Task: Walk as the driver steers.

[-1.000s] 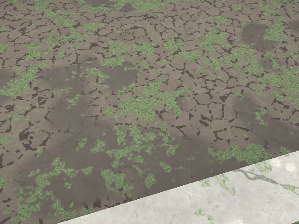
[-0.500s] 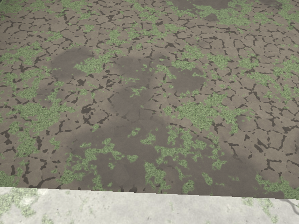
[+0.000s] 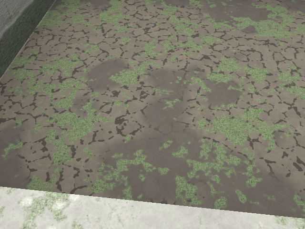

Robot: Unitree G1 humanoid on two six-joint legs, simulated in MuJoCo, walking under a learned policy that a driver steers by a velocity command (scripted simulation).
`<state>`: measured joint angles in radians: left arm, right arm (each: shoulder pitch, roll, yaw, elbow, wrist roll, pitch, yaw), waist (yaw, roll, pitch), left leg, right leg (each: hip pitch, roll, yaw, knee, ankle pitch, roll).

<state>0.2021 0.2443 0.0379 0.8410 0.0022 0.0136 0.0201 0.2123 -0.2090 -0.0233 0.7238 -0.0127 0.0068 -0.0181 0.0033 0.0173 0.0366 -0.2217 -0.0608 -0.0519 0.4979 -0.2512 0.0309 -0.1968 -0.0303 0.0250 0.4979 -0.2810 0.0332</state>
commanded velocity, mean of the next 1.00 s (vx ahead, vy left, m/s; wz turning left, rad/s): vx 0.03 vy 0.00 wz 0.02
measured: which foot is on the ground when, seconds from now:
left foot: down 0.00-1.00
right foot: down 0.00-1.00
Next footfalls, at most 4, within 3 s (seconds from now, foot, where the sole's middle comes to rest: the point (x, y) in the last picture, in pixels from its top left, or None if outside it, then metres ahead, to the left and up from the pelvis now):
1.48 right None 0.36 -0.11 -0.77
1.98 left None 0.43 0.08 -0.77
2.34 right None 0.41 -0.11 -0.77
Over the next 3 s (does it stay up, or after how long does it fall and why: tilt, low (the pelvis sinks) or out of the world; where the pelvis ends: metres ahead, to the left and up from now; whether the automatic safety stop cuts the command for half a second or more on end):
stays up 0.41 -0.01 -0.01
